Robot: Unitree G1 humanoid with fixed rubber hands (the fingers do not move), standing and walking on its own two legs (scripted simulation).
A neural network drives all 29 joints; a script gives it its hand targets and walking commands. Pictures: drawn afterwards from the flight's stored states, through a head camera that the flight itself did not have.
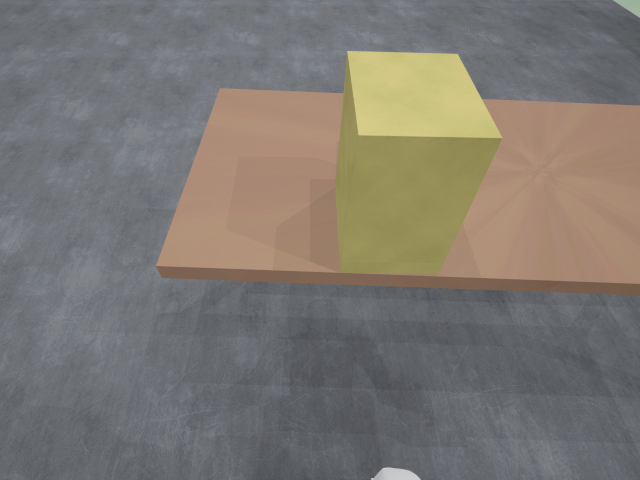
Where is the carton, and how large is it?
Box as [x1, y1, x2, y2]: [335, 51, 501, 273]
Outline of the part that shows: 347,51 335,184 340,272 438,273 500,142 501,136 457,54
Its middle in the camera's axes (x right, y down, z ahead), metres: +0.12 -0.11 +0.61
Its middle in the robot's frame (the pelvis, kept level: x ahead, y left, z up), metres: +0.54 -0.12 +0.08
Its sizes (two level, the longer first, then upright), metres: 0.208 0.164 0.269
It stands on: a table, 0.69 m high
